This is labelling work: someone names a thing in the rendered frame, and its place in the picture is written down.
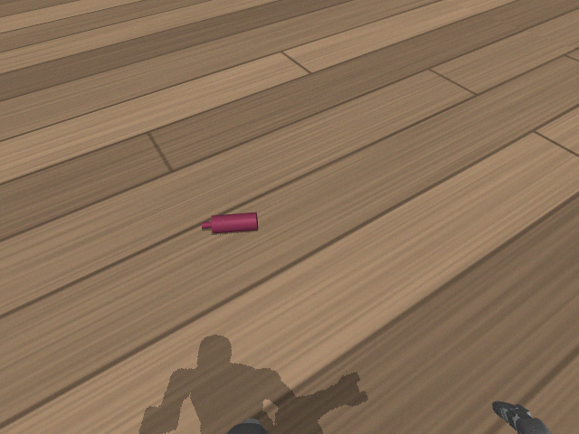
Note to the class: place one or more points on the right robot hand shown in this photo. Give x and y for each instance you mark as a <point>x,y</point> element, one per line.
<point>519,418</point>

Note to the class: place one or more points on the bottle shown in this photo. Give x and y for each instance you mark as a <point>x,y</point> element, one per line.
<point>232,222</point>

